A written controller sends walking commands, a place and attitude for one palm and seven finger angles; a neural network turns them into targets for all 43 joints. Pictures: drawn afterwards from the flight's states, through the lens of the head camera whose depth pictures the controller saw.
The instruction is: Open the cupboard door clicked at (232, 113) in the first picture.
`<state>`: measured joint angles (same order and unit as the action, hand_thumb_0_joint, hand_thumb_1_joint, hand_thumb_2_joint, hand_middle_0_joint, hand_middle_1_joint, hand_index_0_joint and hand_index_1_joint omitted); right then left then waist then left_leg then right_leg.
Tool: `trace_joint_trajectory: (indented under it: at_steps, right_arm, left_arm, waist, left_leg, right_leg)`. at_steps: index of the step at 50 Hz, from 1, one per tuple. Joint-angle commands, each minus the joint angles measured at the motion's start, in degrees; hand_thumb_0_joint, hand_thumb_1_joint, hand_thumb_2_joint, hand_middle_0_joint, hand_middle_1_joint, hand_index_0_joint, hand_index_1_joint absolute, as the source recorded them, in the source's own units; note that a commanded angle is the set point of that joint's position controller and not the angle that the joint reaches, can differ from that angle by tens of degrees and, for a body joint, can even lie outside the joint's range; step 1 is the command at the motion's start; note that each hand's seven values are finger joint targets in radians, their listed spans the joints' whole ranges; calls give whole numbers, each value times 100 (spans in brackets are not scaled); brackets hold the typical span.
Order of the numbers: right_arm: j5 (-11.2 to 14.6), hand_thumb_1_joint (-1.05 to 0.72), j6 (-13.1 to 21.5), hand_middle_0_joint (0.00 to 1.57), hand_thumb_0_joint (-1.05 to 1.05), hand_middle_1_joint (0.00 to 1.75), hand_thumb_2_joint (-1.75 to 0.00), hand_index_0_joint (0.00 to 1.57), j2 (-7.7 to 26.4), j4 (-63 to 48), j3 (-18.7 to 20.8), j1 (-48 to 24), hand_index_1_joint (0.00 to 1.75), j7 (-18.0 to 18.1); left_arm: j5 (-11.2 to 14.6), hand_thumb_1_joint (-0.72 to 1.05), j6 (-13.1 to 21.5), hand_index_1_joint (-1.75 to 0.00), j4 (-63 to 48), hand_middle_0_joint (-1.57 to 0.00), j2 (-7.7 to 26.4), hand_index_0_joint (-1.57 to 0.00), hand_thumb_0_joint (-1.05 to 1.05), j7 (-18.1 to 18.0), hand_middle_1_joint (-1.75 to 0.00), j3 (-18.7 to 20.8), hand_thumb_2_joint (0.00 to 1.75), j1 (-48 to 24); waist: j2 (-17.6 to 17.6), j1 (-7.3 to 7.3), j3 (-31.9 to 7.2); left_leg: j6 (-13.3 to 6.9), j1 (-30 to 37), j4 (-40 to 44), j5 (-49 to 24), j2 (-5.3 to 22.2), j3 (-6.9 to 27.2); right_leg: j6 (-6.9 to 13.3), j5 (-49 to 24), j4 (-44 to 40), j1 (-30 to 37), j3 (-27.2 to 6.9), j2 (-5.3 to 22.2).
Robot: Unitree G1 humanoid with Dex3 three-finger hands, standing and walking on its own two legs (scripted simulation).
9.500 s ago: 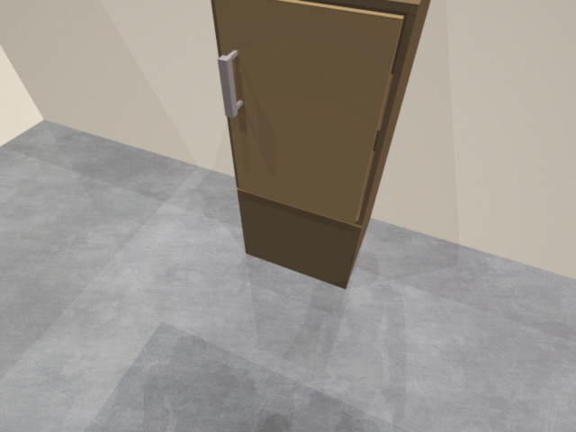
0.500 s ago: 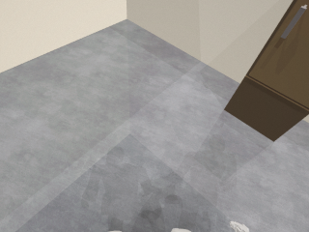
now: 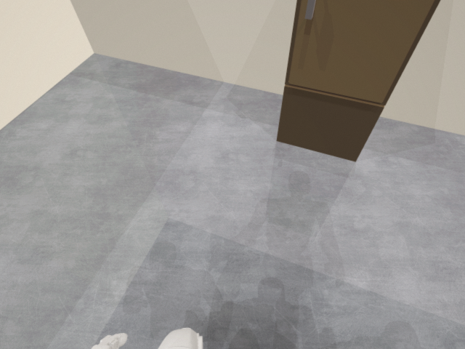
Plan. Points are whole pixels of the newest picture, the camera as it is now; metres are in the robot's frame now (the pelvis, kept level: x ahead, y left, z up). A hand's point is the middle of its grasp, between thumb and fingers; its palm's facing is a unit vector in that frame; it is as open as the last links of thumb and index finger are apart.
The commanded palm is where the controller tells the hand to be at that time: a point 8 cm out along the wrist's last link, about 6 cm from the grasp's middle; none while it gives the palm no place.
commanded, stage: turn to face it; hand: left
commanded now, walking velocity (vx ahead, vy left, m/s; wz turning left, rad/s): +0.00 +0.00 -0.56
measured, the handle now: out of the picture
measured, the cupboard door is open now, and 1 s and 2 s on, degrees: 0 0 0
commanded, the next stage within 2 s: take the last steps up to it in 0.48 s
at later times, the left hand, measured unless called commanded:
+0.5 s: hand (147, 321) +0.19 +0.19 -0.16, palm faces -0.26 -0.93 -0.25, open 7.3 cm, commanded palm none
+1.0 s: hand (168, 308) +0.22 +0.16 -0.18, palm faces -0.35 -0.93 -0.16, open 7.3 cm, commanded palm none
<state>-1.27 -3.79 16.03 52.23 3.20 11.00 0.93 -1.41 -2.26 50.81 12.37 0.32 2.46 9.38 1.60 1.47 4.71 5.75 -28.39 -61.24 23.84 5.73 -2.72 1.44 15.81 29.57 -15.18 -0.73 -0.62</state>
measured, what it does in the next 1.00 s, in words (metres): walks ahead, turning right: left foot, then right foot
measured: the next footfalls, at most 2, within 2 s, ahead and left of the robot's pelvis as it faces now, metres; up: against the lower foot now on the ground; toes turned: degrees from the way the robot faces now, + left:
left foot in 0.20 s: +0.09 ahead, +0.15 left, +0.00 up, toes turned -3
right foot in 0.52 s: +0.03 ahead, -0.11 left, +0.00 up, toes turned -19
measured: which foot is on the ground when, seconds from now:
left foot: up 0.00-0.18, down 0.20-0.52, up 0.54-0.84, down 0.86-1.00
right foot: down 0.00-0.18, up 0.20-0.50, down 0.52-0.86, up 0.88-1.00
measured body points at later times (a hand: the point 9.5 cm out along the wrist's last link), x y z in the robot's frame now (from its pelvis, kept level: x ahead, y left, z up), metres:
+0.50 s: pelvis +0.04 +0.01 +0.00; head +0.09 +0.00 +0.44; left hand +0.20 +0.24 -0.14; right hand +0.02 -0.25 -0.15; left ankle +0.05 +0.15 -0.74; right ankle -0.01 -0.10 -0.72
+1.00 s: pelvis +0.13 -0.01 +0.00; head +0.15 +0.01 +0.45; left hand +0.23 +0.20 -0.16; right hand +0.05 -0.24 -0.13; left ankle +0.14 +0.10 -0.74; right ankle +0.03 -0.11 -0.66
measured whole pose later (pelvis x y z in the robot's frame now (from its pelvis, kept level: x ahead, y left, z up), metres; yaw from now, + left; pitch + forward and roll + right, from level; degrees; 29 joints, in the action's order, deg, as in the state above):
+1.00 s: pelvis +0.13 -0.01 +0.00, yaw -21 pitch +1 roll -1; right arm -2.5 2.4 9.4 56.3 0.7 19.7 1.3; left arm -2.1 -1.9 60.0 12.4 1.5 3.6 15.8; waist -2.9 1.5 -0.4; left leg -0.2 -11.2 -27.4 17.2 3.4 -7.6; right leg 1.6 21.9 59.9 -23.8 1.0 0.7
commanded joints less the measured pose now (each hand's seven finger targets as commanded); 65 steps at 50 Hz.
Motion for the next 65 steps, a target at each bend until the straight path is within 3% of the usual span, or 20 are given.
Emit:
trace_joint_trajectory:
  at_steps: [1, 7, 9, 10, 15, 20, 24, 26, 29, 32, 38, 41, 43, 44, 52, 57, 60, 61, 63, 65]
  right_arm:
    - [37, -90, 197, 20, 0, 30, -90, 20, 361, -578, 69, -132, 30, -23]
    - [92, -90, 340, 20, 0, 30, -90, 20, 345, -457, 25, 523, 30, 58]
    - [-27, -90, 421, 20, 0, 30, -90, 20, 1145, -469, 155, 678, 30, 91]
    - [-34, -90, 385, 20, 0, 30, -90, 20, 1315, -568, 159, 788, 30, 91]
    - [-66, -90, 432, 20, 0, 30, -90, 20, 724, -588, 30, 151, 30, 179]
    - [-61, -90, 365, 20, 0, 30, -90, 20, 832, -279, 142, 554, 30, 128]
    - [3, -90, 315, 20, 0, 30, -90, 20, 865, -182, 195, 344, 30, 78]
    - [86, -90, 313, 20, 0, 30, -90, 20, 195, -451, 67, 104, 30, 15]
    - [73, -90, 205, 20, 0, 30, -90, 20, 310, -263, 46, -76, 30, 115]
    - [-3, -90, 242, 20, 0, 30, -90, 20, 186, -58, 1, 215, 30, 7]
    - [-24, -90, 432, 20, 0, 30, -90, 20, 40, -112, -15, 146, 30, -115]
    - [-38, -90, 579, 20, 0, 30, -90, 20, 100, 197, -31, 1003, 30, -56]
    - [-171, -90, 636, 20, 0, 30, -90, 20, 1018, 408, 157, 1939, 30, 30]
    - [-141, -90, 588, 20, 0, 30, -90, 20, 1067, 358, 165, 1973, 30, 52]
    - [-51, -90, 773, 20, 0, 30, -90, 20, 215, 554, -45, 1596, 30, 98]
    - [-73, -90, 681, 20, 0, 30, -90, 20, 263, 787, 46, 1634, 30, 30]
    - [-23, -90, 634, 20, 0, 30, -90, 20, 244, 855, 61, 1425, 30, 8]
    - [29, -90, 655, 20, 0, 30, -90, 20, 114, 837, 33, 1372, 30, -22]
    - [108, -90, 668, 20, 0, 30, -90, 20, -232, 494, -36, 1087, 30, -68]
    - [65, -90, 629, 20, 0, 30, -90, 20, -146, 523, 58, 693, 30, -65]
  left_arm:
    - [-3, 90, 132, -30, -343, -20, 1287, -20, 0, -53, -30, 372, 90, 82]
    - [35, 90, 63, -30, -361, -20, 1268, -20, 0, -57, -30, 412, 90, -200]
    - [123, 90, -8, -30, -460, -20, 670, -20, 0, 9, -30, 297, 90, 158]
    - [73, 90, 26, -30, -575, -20, 708, -20, 0, 23, -30, 260, 90, 40]
    - [39, 90, -64, -30, -307, -20, 618, -20, 0, 136, -30, 310, 90, 21]
    - [40, 90, -55, -30, -328, -20, 432, -20, 0, 120, -30, 200, 90, -221]
    - [26, 90, 48, -30, -114, -20, 538, -20, 0, 92, -30, 228, 90, 401]
    - [-58, 90, 164, -30, 71, -20, 1458, -20, 0, -34, -30, 379, 90, 908]
    - [2, 90, 182, -30, 125, -20, 1188, -20, 0, -143, -30, 315, 90, 610]
    - [15, 90, 233, -30, 50, -20, 888, -20, 0, -146, -30, 233, 90, 274]
    - [-30, 90, 335, -30, 287, -20, 981, -20, 0, -52, -30, 287, 90, 435]
    - [48, 90, 315, -30, 385, -20, 805, -20, 0, -9, -30, 268, 90, 335]
    - [95, 90, 296, -30, 185, -20, 166, -20, 0, 53, -30, 138, 90, 413]
    - [4, 90, 297, -30, 41, -20, 360, -20, 0, 56, -30, 155, 90, 73]
    - [-10, 90, 271, -30, 432, -20, 52, -20, 0, 161, -30, 90, 90, 107]
    - [-6, 90, 328, -30, 385, -20, -16, -20, 0, 167, -30, 61, 90, -230]
    - [-21, 90, 410, -30, 674, -20, 219, -20, 0, 134, -30, 159, 90, 569]
    - [-39, 90, 475, -30, 905, -20, 505, -20, 0, 96, -30, 247, 90, 1282]
    - [26, 90, 545, -30, 1172, -20, 1314, -20, 0, -23, -30, 409, 90, 2264]
    - [41, 90, 524, -30, 976, -20, 839, -20, 0, -102, -30, 286, 90, 1339]
  waist:
    - [-999, -188, -684]
    - [-980, 119, -892]
    - [1208, 64, -948]
    - [1321, 131, -821]
    - [906, -138, -651]
    - [1024, 86, -781]
    - [695, -249, -924]
    - [-1668, -493, -884]
    - [-1540, -356, -618]
    - [-1120, -130, -768]
    - [-1045, -210, -295]
    - [-614, 184, -357]
    - [1751, 469, -430]
    - [1239, 510, -176]
    - [609, 32, -114]
    - [758, 86, 99]
    - [350, -356, -174]
    - [-121, -687, -468]
    - [-1724, -920, -896]
    - [-1116, -571, -232]
  left_leg:
    - [-1, -154, 661, -118, -126, 55]
    - [-108, 1467, 3301, -1136, -383, -62]
    - [-828, 2634, 4314, -1909, 1389, 1783]
    - [-1372, 2187, 4460, -2291, 2156, 2310]
    - [-1340, 2211, 4038, -3894, 1273, 597]
    - [-1351, 2479, 3716, -4330, 1315, 177]
    - [-901, 1836, 3011, -3283, 1076, -143]
    - [-219, -281, 1223, 894, -157, -789]
    - [-222, -689, -388, 897, -113, 300]
    - [-140, -320, -93, 164, -78, 68]
    - [-282, 324, 1966, -21, -206, -229]
    - [-343, 2112, 3516, -930, -358, -395]
    - [-1176, 3167, 4845, 637, 1771, 2552]
    - [-1480, 2521, 5287, 1325, 2171, 3078]
    - [-1279, 2569, 4936, -2588, 1056, 245]
    - [-1303, 2235, 4720, -2206, 1098, -29]
    - [-1052, 1788, 3733, -2290, 834, -254]
    - [-865, 1127, 2697, -2199, 489, -545]
    - [-655, -507, -239, 1240, -395, -429]
    - [-714, -885, -1017, 272, 67, 260]
  right_leg:
    - [933, -1823, -1022, 580, -1509, 1287]
    - [536, -2016, -250, 103, -1716, 978]
    - [-104, 567, 1295, -1404, -691, -259]
    - [-221, 1965, 2463, -1430, -198, -210]
    - [-423, 1201, 3407, -1548, 8, 173]
    - [-359, 1123, 1769, -845, 447, 67]
    - [-191, -597, -413, 658, 532, 14]
    - [651, -3408, -998, 1989, -1850, 2069]
    - [1216, -3948, -886, 1373, -1709, 1938]
    - [989, -2763, -1009, 1162, -852, 1438]
    - [1044, 12, -1528, 674, -1183, 1403]
    - [659, 795, -811, -288, -864, 932]
    - [84, 1633, 1718, -1981, 332, -177]
    - [126, 1751, 2687, -2119, 17, -14]
    - [-134, -27, 2340, -1806, 294, 423]
    - [-103, -201, 984, -1029, 691, 299]
    - [6, -525, 62, 503, 859, 44]
    - [168, -290, -225, 1638, 390, 353]
    - [1100, 801, -1792, 2279, -2736, 2498]
    - [1036, 1202, -2013, 1251, -2341, 2350]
